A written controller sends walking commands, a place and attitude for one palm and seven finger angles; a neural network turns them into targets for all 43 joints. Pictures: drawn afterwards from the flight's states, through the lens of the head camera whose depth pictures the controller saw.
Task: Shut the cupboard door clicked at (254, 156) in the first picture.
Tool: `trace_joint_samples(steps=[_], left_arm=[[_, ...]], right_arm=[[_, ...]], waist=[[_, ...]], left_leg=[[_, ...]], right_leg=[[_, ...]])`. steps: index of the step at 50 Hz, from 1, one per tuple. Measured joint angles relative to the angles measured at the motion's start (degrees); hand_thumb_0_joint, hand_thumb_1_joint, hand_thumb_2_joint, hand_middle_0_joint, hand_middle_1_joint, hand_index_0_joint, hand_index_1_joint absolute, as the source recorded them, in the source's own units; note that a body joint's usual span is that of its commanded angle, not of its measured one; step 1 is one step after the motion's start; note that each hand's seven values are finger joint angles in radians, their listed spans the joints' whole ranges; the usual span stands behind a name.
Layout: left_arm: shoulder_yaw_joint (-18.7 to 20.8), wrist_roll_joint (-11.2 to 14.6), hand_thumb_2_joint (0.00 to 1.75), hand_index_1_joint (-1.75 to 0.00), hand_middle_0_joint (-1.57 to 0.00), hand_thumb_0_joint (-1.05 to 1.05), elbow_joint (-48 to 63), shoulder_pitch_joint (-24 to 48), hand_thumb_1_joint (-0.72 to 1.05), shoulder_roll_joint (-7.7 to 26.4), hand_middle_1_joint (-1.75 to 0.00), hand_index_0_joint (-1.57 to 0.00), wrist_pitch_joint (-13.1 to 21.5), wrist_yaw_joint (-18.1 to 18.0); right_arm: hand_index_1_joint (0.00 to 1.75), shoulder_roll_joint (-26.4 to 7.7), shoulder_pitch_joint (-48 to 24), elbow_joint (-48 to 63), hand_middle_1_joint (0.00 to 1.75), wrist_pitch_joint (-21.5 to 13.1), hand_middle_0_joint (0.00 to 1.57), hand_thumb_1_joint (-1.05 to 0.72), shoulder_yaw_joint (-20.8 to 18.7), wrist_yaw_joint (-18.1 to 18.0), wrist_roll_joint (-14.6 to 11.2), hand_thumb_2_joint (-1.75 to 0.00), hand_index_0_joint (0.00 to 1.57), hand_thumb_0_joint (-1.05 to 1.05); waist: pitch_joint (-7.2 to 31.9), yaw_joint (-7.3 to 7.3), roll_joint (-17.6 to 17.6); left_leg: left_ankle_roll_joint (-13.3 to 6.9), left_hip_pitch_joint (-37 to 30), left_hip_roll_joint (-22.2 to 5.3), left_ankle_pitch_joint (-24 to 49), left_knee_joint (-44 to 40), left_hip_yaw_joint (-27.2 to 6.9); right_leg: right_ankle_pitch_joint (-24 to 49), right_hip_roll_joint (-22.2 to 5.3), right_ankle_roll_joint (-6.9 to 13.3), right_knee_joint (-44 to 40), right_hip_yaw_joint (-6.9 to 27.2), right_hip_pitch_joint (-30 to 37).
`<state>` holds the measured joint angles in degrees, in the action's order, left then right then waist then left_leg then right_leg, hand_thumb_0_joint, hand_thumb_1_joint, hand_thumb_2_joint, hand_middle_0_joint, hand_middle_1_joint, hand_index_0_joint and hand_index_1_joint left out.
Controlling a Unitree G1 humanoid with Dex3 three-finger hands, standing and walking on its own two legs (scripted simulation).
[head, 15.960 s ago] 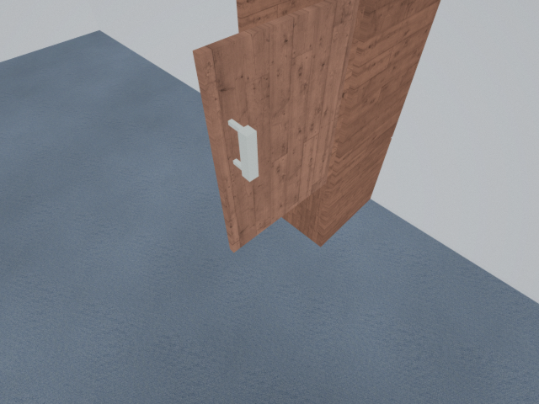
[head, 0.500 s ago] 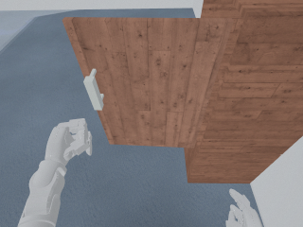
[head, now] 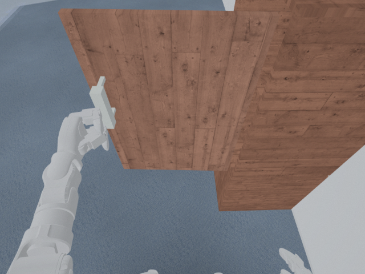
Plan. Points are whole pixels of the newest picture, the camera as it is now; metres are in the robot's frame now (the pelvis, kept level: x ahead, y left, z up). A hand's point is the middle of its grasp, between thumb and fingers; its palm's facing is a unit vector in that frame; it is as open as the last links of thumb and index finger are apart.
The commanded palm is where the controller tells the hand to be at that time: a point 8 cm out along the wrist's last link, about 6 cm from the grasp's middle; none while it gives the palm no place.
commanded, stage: bring the fist close to the handle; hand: left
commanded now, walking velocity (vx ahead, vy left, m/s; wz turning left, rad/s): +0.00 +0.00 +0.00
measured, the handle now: (106, 102) +0.50 +0.20 +0.08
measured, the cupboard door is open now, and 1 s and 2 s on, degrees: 87 83 69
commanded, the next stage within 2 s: push the door shut along its arc in 0.40 s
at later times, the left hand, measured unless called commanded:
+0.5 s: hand (108, 132) +0.40 +0.17 +0.09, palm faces -0.01 -1.00 -0.04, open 3.1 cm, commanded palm +0.37 +0.22 +0.09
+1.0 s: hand (112, 117) +0.44 +0.17 +0.09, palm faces -0.12 -0.99 -0.04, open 3.1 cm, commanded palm +0.44 +0.22 +0.09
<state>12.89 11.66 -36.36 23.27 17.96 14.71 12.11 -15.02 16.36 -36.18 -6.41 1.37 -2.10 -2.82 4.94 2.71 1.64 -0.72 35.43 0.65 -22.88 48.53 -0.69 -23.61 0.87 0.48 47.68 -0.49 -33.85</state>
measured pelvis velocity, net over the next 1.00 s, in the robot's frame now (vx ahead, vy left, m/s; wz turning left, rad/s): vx -0.01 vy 0.00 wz -0.01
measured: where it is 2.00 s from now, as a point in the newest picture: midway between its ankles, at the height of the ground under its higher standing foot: outside the picture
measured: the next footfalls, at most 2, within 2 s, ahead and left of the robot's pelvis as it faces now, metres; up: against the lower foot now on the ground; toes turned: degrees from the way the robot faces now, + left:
none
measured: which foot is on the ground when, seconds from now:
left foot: down 0.00-1.00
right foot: down 0.00-1.00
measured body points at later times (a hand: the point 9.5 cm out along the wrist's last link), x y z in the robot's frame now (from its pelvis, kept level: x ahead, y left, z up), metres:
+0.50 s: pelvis +0.00 +0.00 +0.00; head +0.05 -0.01 +0.45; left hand +0.39 +0.23 +0.09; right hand +0.10 -0.26 -0.11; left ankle +0.01 +0.11 -0.70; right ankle +0.00 -0.12 -0.70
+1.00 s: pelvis -0.01 +0.00 -0.01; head +0.07 +0.00 +0.43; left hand +0.44 +0.23 +0.09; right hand +0.05 -0.27 -0.12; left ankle +0.01 +0.11 -0.70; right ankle +0.00 -0.12 -0.70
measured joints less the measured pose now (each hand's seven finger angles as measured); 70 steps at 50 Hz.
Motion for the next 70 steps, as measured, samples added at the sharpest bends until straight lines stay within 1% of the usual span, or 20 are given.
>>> trace_joint_samples(steps=[3, 5, 9, 13, 17, 27, 30, 35, 43, 50, 54, 58, 62, 70], left_arm=[[0.47, -0.14, 0.9, -1.5, -1.3, 0.01, -3.38, 2.91, 0.9, 0.16, -1.5, -1.3, 0.48, 0.22], [1.06, -0.32, 0.9, -1.5, -1.3, 0.01, -4.45, 3.58, 0.9, 0.31, -1.5, -1.3, 0.64, 0.25], [1.84, -0.52, 0.9, -1.5, -1.3, 0.01, -4.03, 2.33, 0.9, 0.16, -1.5, -1.3, 1.39, 0.27], [2.49, -0.45, 0.9, -1.5, -1.3, 0.01, -2.72, 0.42, 0.9, -0.14, -1.5, -1.3, 2.02, 0.18], [1.81, -0.47, 0.9, -1.5, -1.3, 0.01, -2.21, -0.02, 0.9, -0.27, -1.5, -1.3, 2.37, -0.18], [0.35, -0.74, 0.9, -1.5, -1.3, 0.01, -3.69, 2.13, 0.9, -0.74, -1.5, -1.3, 2.38, -0.65], [0.19, -1.29, 0.9, -1.5, -1.3, 0.01, -5.53, 3.6, 0.9, -0.74, -1.5, -1.3, 2.27, -0.33], [1.12, -1.98, 0.9, -1.5, -1.3, 0.01, -10.77, 8.24, 0.9, 1.1, -1.5, -1.31, 2.56, 1.26], [2.47, -1.58, 0.92, -1.5, -1.3, 0.03, -18.19, 14.04, 0.88, 4.07, -1.5, -1.3, 3.83, 6.02], [3.61, -1.78, 0.92, -1.5, -1.3, 0.02, -24.04, 19.39, 0.87, 7.16, -1.5, -1.32, 4.49, 8.94], [3.29, -1.85, 0.91, -1.5, -1.3, 0.02, -25.61, 21.68, 0.88, 8.47, -1.5, -1.33, 4.42, 9.76], [2.9, -1.83, 0.91, -1.5, -1.3, 0.02, -27.31, 23.82, 0.89, 8.64, -1.5, -1.33, 4.48, 10.29], [3.45, -2.4, 0.9, -1.5, -1.3, 0.02, -29.3, 26.03, 0.89, 9.2, -1.5, -1.33, 4.26, 10.55], [2.71, -3.42, 0.9, -1.5, -1.3, 0.01, -33.51, 32.07, 0.9, 11.62, -1.5, -1.32, 3.48, 11.63]], right_arm=[[0.3, -0.19, 0.6, -0.47, 0.3, 0.85, 0.2, -0.9, -0.12, 0.21, 0.07, -0.9, 0.2, 0.02], [0.3, -0.23, 1.03, -0.45, 0.3, 1.56, 0.2, -0.9, -0.24, 0.47, 0.15, -0.9, 0.2, 0.02], [0.3, -0.27, 2.19, 0.15, 0.3, 2.6, 0.2, -0.9, -0.63, 0.86, 0.23, -0.9, 0.2, 0.02], [0.3, -0.12, 2.92, 0.45, 0.3, 3.35, 0.2, -0.9, -0.78, 0.94, 0.18, -0.9, 0.2, 0.02], [0.3, 0.0, 2.96, 0.33, 0.3, 3.5, 0.2, -0.9, -0.84, 0.76, 0.04, -0.9, 0.2, 0.02], [0.3, 0.33, 1.1, 0.56, 0.3, 3.53, 0.2, -0.9, -0.53, 0.74, -0.04, -0.9, 0.2, 0.01], [0.3, 0.3, 0.45, 0.74, 0.3, 3.73, 0.2, -0.9, -0.19, 0.71, -0.02, -0.9, 0.2, 0.01], [0.3, 0.31, -0.38, 0.82, 0.3, 4.04, 0.2, -0.9, 0.29, 0.37, 0.03, -0.9, 0.2, 0.01], [0.3, -0.36, 1.26, -0.07, 0.3, 4.61, 0.2, -0.9, 0.21, 0.29, 0.06, -0.9, 0.2, 0.01], [0.3, -0.9, 2.96, -1.11, 0.3, 5.27, 0.2, -0.9, 0.18, 0.15, 0.15, -0.9, 0.2, 0.01], [0.3, -1.22, 4.08, -1.48, 0.3, 5.37, 0.2, -0.9, -0.16, 0.33, 0.35, -0.9, 0.2, 0.01], [0.3, -1.44, 5.0, -2.11, 0.3, 5.53, 0.2, -0.9, -0.25, 0.53, 0.56, -0.9, 0.2, 0.01], [0.3, -1.41, 5.3, -2.43, 0.3, 5.65, 0.2, -0.9, 0.05, 0.69, 0.72, -0.9, 0.2, 0.01], [0.3, -1.28, 5.42, -2.43, 0.3, 4.87, 0.2, -0.9, 0.58, 0.78, 1.1, -0.9, 0.2, 0.01]], waist=[[0.13, 0.25, -0.04], [0.26, 0.55, -0.09], [0.43, 0.98, 0.1], [0.4, 1.05, 0.05], [0.14, 0.84, 0.18], [0.34, 0.47, 0.16], [0.28, 0.55, 0.05], [-0.17, 1.22, -0.31], [0.02, 1.91, -0.29], [-0.09, 3.28, -0.41], [-0.02, 3.99, -0.18], [0.14, 4.39, 0.07], [0.23, 5.06, 0.11], [0.07, 6.5, 0.36]], left_leg=[[-0.02, 0.7, -0.07, -0.04, 0.26, 0.05], [-0.04, 0.97, -0.18, -0.04, 0.22, 0.28], [-0.1, 0.85, -0.42, -0.08, -0.12, 0.8], [-0.11, 0.39, -0.6, -0.11, -0.45, 1.11], [-0.07, 0.29, -0.6, -0.1, -0.37, 0.82], [0.04, 0.48, -0.51, 0.07, -0.18, 0.42], [0.07, 0.67, -0.47, 0.07, 0.01, 0.33], [0.22, 1.65, -0.56, 0.04, 0.72, 0.11], [0.31, 3.77, -0.71, -0.17, 1.83, -0.11], [0.31, 6.58, -0.85, -0.32, 3.39, -0.49], [0.25, 8.32, -0.9, -0.36, 4.25, -0.63], [0.1, 9.56, -0.86, -0.47, 4.96, -0.67], [-0.06, 10.63, -0.94, -0.58, 5.63, -0.61], [-0.25, 14.03, -1.0, -0.74, 7.55, -0.96]], right_leg=[[0.02, 0.06, -0.02, 0.19, 0.04, -0.7], [0.1, 0.17, -0.02, 0.19, 0.27, -1.09], [0.27, 0.4, -0.06, -0.09, 0.81, -1.21], [0.35, 0.57, -0.08, -0.37, 1.13, -0.91], [0.38, 0.57, -0.04, -0.52, 0.83, -0.6], [0.42, 0.49, 0.08, -0.37, 0.42, -0.64], [0.35, 0.45, 0.11, -0.09, 0.33, -0.83], [0.24, 0.55, 0.28, 0.63, 0.09, -1.77], [0.12, 0.71, 0.39, 1.53, -0.14, -3.76], [0.12, 0.87, 0.41, 2.61, -0.53, -6.26], [0.22, 0.92, 0.36, 3.14, -0.69, -7.81], [0.22, 0.9, 0.21, 3.6, -0.74, -8.9], [0.26, 0.97, 0.07, 4.04, -0.68, -9.91], [0.36, 1.07, -0.11, 5.26, -1.04, -12.88]])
